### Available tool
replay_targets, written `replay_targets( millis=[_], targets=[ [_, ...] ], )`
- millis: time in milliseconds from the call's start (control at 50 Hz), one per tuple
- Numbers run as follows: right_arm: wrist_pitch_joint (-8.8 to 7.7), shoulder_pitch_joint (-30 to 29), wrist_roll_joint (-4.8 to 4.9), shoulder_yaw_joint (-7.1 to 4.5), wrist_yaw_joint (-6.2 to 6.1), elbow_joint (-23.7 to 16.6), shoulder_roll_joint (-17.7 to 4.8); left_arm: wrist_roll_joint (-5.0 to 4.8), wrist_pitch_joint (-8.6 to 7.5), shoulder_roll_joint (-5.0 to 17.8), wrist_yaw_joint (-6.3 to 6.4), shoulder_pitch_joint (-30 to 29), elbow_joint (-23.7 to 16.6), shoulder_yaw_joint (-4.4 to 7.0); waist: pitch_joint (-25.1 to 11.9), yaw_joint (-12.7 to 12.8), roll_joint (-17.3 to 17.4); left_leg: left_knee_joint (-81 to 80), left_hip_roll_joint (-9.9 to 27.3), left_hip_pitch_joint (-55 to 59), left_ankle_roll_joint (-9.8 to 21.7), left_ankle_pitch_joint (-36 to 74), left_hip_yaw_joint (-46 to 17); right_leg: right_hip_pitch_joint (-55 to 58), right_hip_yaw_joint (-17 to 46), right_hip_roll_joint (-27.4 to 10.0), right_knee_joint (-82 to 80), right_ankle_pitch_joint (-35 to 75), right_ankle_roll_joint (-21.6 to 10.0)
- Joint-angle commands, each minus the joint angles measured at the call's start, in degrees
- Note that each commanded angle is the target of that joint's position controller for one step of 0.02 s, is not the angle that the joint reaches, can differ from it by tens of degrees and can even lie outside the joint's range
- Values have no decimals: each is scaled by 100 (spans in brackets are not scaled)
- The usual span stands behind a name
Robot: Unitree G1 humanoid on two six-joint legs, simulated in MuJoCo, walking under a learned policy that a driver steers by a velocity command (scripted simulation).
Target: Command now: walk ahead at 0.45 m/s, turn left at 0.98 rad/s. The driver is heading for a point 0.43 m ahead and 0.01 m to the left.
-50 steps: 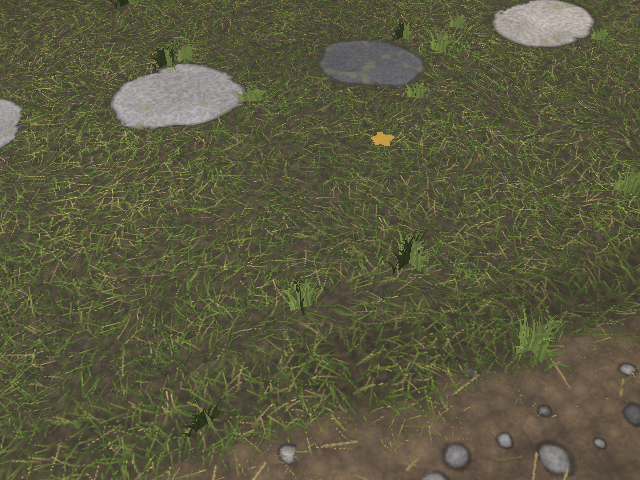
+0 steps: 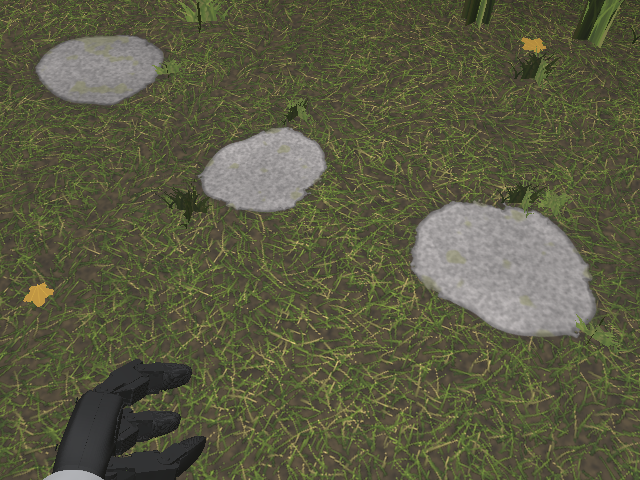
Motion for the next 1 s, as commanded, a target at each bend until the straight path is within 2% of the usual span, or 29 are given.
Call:
replay_targets(
  millis=[20, 40, 60, 80, 100, 120, 140, 180, 300, 360, 380, 420, 440, 460, 480, 500, 540, 580, 620, 720, 780, 820, 840, 860, 880, 900, 940, 960, 1000],
  targets=[
    [-64, -662, -17, -289, -59, -537, -1080, -53, -108, 975, 182, 1659, 130, 343, -1155, 1231, 415, 2019, 448, -1438, -513, 4861, -700, 3619, -222, 496, -863, 923, -123],
    [-87, -707, 67, -198, -66, -675, -682, 35, -172, 1240, 213, 2525, 376, 428, -1628, 1523, 108, 3465, 235, -2023, -675, 2680, -304, 4770, 261, -391, -737, 1899, -272],
    [-22, -125, 136, -46, -178, -860, -7, 164, -171, 1441, 162, 2943, 335, 435, -2338, 1190, -873, 5428, -146, -3151, -684, -2185, 419, 5951, 1550, -2443, 462, 5491, -577],
    [27, 603, 174, -71, -241, -977, -452, 71, -119, 1400, 106, 2651, 243, 515, -3572, 858, -1349, 6252, 159, -3422, -764, -1409, 450, 6212, 2994, -3144, 123, 4945, -1442],
    [120, 282, -42, -106, -220, -817, -703, -20, -67, 959, 155, 1817, -2, 463, -3091, 783, -761, 6004, 531, -3407, -805, -509, 658, 5206, 2641, -2572, -380, 3211, -1531],
    [198, -188, -151, -113, -127, -862, -705, -28, -27, 437, 159, 1485, 2, 300, -2183, 767, -511, 5645, 650, -3512, -894, -207, 813, 4350, 1802, -1973, -649, 2350, -1413],
    [263, -404, -194, -100, -33, -916, -595, 11, 6, 333, 160, 1477, 106, 252, -1748, 737, -399, 5485, 748, -3562, -972, -218, 830, 3862, 1374, -1709, -813, 2109, -1378],
    [432, -544, -245, -28, 107, -1023, -349, -63, 7, 567, 167, 1731, 387, 320, -1183, 672, -504, 4888, 847, -3158, -997, -257, 834, 2844, 752, -1494, -1120, 2478, -1373],
    [538, -858, -208, 176, 152, -1242, -139, -34, 37, 790, 16, 1460, 559, 418, -1286, 390, -719, 2925, 953, -2166, -808, 584, 1101, 1899, -220, -1279, -1373, 2056, -1280],
    [536, -1201, -250, 237, 267, -1355, -265, -49, 186, 1039, -107, 1589, 557, 524, -1217, 584, -1063, 1909, 993, -1343, -640, 294, 1438, 1206, -64, -1191, -2091, -2798, -1094],
    [517, -1219, -248, 240, 291, -1354, -313, -66, 250, 1117, -125, 1597, 560, 556, -1051, 572, -1061, 1600, 957, -1020, -579, 153, 1592, 898, 48, -1245, -2250, -3684, -1031],
    [399, -780, -223, 255, 295, -1116, -302, -82, 378, 1048, -125, 1643, 577, 569, -699, 336, -503, 769, 784, -104, -359, 18, 1859, 137, -110, -1073, -1883, -4656, -817],
    [321, -187, -192, 244, 268, -856, -352, -23, 422, 815, -123, 1608, 541, 527, -490, 102, 221, 14, 937, 374, -222, -605, 1477, -335, -457, -739, -919, -4837, -621],
    [247, 93, -238, 212, 203, -814, -654, 21, 411, 114, -166, 1632, 434, 364, -363, 122, 1800, -1148, 2446, 459, 4, -2373, -727, -977, -1204, -94, 1608, -4151, -293],
    [209, -357, -194, 67, 53, -1120, -1186, 8, 399, 464, -129, 1167, 76, 444, 197, 149, 1692, -2223, 3202, -261, 512, -3426, -2697, -2074, -659, 210, 2194, -3034, -216],
    [180, -600, -188, 85, -54, -1086, -977, 17, 360, 847, -137, 824, -19, 563, 461, 298, 891, -2245, 3053, -582, 502, -2975, -2376, -2009, -166, -138, 2381, -2167, -201],
    [27, -975, -125, 135, -26, -1123, -716, -7, 289, 820, -222, 1473, 281, 583, 32, 768, 762, -2133, 2534, -573, 301, -1591, -1352, -1351, -196, -213, 2226, -1464, -59],
    [-130, -820, -108, 190, -18, -1007, -481, 20, 300, 803, -288, 1773, 531, 623, -196, 827, 591, -2230, 2193, -654, 265, -651, -607, -747, -412, -205, 2298, -1148, 27],
    [-209, -526, -102, 208, -6, -803, -333, 11, 317, 545, -300, 1523, 501, 574, -14, 779, 412, -2173, 2087, -659, 294, 686, -111, -579, -513, -203, 2023, -926, 61],
    [-204, -122, -117, 151, -8, -498, -400, -34, 301, 171, -282, 794, 343, 422, -100, 522, 649, -1451, 1992, -561, 159, 3697, 730, 400, -813, -26, 721, -751, -8],
    [-147, 15, -126, 133, -39, -347, -452, -38, 263, 259, -214, 762, 347, 427, -224, 475, 754, -879, 2088, -367, 36, 4613, 686, 1005, -874, 177, 236, -976, -251],
    [-138, -95, -101, 108, -81, -298, -520, -10, 181, 381, -119, 1327, 561, 470, -444, 730, 654, -199, 1993, -188, -137, 5150, 635, 1767, -866, 375, -410, -914, -451],
    [-160, -130, -48, 124, -91, -274, -488, 46, 85, 439, -53, 1848, 745, 485, -737, 979, 432, 521, 1742, -299, -268, 5030, 808, 2605, -830, 305, -944, -209, -554],
    [-213, -51, -24, 201, -120, -397, -285, 118, -5, 794, 14, 2512, 867, 539, -1402, 1150, 34, 1492, 1513, -1003, -429, 3541, 934, 3934, -64, -621, -651, 1399, -721],
    [-174, 860, 194, 305, -138, -342, 157, 62, 41, 1410, 45, 2768, 880, 700, -2324, 970, -1407, 3258, 716, -2376, -679, 126, 1367, 5456, 1730, -2255, -305, 3828, -1833],
    [-44, 572, -14, 186, -187, -168, -328, -241, 100, 1022, 4, 2855, 956, 621, -2452, 1094, -868, 3803, 639, -2379, -703, -1021, 956, 4919, 2043, -2212, -627, 4170, -2022],
    [42, -37, -128, 215, -148, -185, -147, -199, 126, 464, 16, 1958, 892, 427, -1224, 821, -316, 3756, 977, -2579, -742, -683, 835, 3747, 1071, -1675, -1091, 2959, -1708],
    [100, -197, -156, 226, -126, -173, -73, -190, 131, 266, 55, 1693, 899, 342, -863, 695, -363, 3327, 1167, -2422, -785, -440, 877, 3231, 676, -1413, -1325, 2689, -1501],
    [222, -3, -192, 269, -96, 2, 84, -126, 147, 222, 87, 1449, 992, 302, -779, 477, -576, 2602, 1139, -1684, -889, -79, 1143, 2525, 74, -988, -1463, 2604, -1269]
  ],
)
